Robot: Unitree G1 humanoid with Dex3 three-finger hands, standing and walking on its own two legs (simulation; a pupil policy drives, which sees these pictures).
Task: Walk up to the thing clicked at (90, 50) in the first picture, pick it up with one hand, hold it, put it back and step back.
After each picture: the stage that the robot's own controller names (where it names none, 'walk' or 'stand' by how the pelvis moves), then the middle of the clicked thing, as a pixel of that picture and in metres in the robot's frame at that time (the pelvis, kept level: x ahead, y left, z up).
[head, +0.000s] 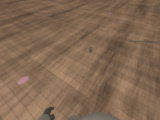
stand; (90, 49) +1.51 +0.09 -0.72
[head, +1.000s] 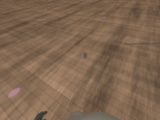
walk; (84, 55) +1.38 +0.30 -0.71
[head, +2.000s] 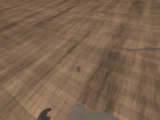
walk; (78, 69) +0.88 +0.35 -0.72
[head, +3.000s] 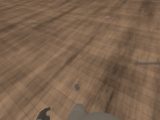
walk; (77, 87) +0.52 +0.28 -0.71
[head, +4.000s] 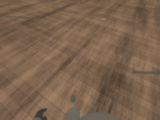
stand; (72, 98) +0.34 +0.19 -0.70
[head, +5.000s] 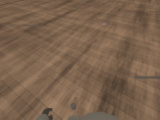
stand; (73, 106) +0.29 +0.20 -0.72
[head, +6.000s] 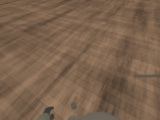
stand; (73, 106) +0.29 +0.20 -0.73
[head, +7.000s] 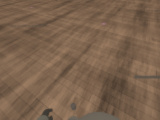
stand; (73, 106) +0.29 +0.21 -0.73
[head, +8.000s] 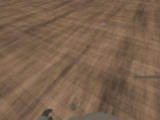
stand; (73, 107) +0.28 +0.21 -0.73
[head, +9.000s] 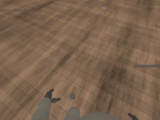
go down; (72, 96) +0.30 +0.21 -0.70
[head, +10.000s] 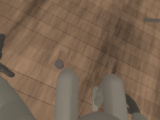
go down; (59, 64) +0.36 +0.25 -0.28
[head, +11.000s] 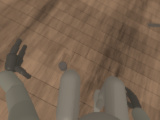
close in; (63, 66) +0.36 +0.25 -0.29
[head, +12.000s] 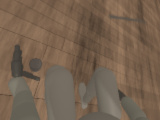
close in; (35, 65) +0.34 +0.28 -0.21
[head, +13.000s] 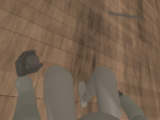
close; (33, 63) +0.35 +0.29 -0.21
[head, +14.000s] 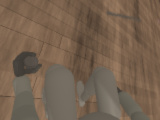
lift; (31, 63) +0.33 +0.29 -0.22
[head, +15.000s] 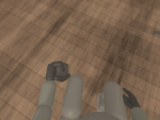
lift; (63, 72) +0.30 +0.22 -0.05
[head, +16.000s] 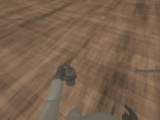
lift; (70, 77) +0.32 +0.16 +0.01
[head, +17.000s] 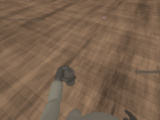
hold; (70, 77) +0.32 +0.17 +0.00
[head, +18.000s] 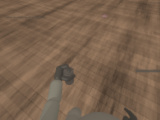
hold; (69, 76) +0.32 +0.18 +0.00
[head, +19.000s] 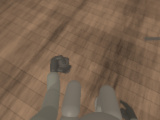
crouch; (64, 66) +0.37 +0.21 -0.08
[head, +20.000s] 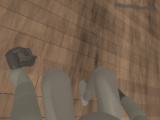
lower; (27, 58) +0.37 +0.31 -0.22
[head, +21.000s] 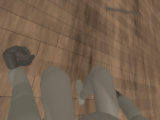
lower; (24, 57) +0.38 +0.31 -0.22
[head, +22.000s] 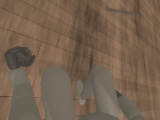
lower; (25, 58) +0.37 +0.31 -0.22
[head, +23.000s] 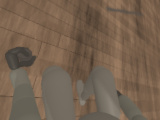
lower; (26, 58) +0.37 +0.31 -0.22
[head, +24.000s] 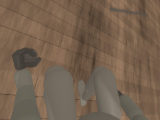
loosen; (31, 59) +0.36 +0.30 -0.22
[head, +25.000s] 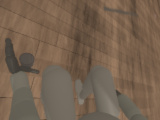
withdraw; (27, 61) +0.35 +0.29 -0.22
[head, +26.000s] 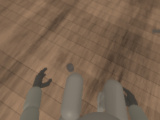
walk; (70, 68) +0.40 +0.24 -0.35
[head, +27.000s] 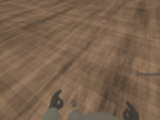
stand; (74, 103) +0.32 +0.19 -0.66
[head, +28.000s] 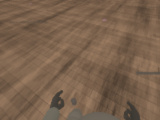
stand; (73, 101) +0.33 +0.20 -0.67
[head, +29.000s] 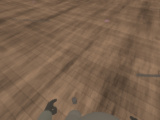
stand; (74, 100) +0.33 +0.19 -0.69
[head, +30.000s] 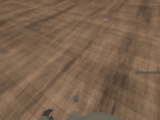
walk; (75, 99) +0.35 +0.19 -0.72
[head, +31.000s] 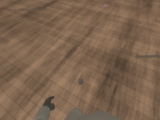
walk; (80, 81) +0.52 +0.16 -0.70
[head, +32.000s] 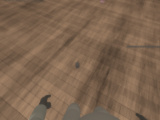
walk; (77, 65) +0.78 +0.23 -0.70
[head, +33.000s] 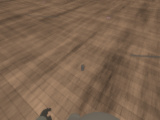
stand; (82, 67) +0.95 +0.20 -0.71
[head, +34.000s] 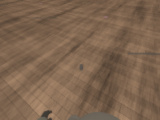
stand; (81, 67) +0.96 +0.22 -0.73
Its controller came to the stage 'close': yes
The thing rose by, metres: 0.72
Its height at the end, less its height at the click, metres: +0.00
